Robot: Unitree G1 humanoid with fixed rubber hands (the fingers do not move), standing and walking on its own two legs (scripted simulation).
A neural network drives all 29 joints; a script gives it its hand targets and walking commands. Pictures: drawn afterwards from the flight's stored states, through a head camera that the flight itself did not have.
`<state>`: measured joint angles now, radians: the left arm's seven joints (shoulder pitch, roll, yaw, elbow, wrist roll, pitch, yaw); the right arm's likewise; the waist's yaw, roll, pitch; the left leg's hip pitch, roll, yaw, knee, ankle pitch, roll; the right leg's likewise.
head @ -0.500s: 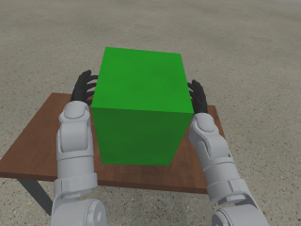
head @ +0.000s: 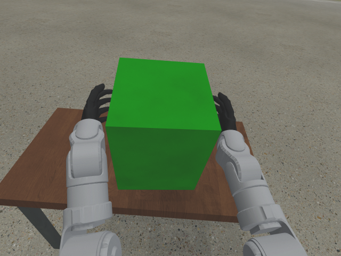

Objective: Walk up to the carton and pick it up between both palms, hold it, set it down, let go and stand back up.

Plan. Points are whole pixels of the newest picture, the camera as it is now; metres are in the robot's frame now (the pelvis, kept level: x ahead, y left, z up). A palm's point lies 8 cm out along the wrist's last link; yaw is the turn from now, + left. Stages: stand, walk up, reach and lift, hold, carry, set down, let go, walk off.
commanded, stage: hold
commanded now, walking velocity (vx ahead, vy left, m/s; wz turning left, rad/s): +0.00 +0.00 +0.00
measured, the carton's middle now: (159, 128) +0.40 +0.01 +0.13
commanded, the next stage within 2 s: none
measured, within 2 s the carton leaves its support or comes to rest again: neither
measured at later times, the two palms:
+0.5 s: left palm (92, 120) +0.36 +0.15 +0.19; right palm (226, 127) +0.36 -0.14 +0.17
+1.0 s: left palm (90, 119) +0.36 +0.16 +0.19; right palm (224, 127) +0.36 -0.13 +0.17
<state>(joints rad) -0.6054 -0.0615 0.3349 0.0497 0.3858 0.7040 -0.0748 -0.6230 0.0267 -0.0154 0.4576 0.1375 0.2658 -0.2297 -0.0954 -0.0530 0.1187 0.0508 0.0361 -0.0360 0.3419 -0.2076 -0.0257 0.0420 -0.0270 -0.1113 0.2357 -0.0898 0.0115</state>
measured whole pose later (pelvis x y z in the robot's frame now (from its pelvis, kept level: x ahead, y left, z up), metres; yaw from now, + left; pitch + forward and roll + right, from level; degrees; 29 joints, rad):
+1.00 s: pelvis -0.01 -0.01 +0.00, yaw +1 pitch -10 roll -1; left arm -0.65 -0.05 0.34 0.07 0.40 0.71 -0.09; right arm -0.64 0.04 -0.05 0.46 0.11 0.26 -0.22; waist -0.09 -0.06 0.12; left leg 0.03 0.03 -0.06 0.34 -0.19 -0.03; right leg 0.02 -0.03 -0.13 0.24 -0.09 0.00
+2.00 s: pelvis -0.01 -0.01 +0.00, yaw +1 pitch -10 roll -1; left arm -0.63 -0.05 0.33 0.04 0.39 0.71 -0.09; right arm -0.63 0.04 -0.03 0.43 0.12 0.26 -0.23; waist -0.09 -0.05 0.13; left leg 0.03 0.04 -0.06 0.34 -0.19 -0.03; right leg 0.03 -0.03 -0.14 0.24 -0.09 0.00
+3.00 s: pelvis -0.01 -0.01 +0.00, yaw +1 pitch -10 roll -1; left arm -0.65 -0.05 0.33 0.06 0.40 0.71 -0.09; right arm -0.65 0.04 -0.05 0.45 0.11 0.26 -0.23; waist -0.09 -0.06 0.13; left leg 0.02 0.03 -0.06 0.33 -0.18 -0.03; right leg 0.02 -0.03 -0.14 0.24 -0.09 0.00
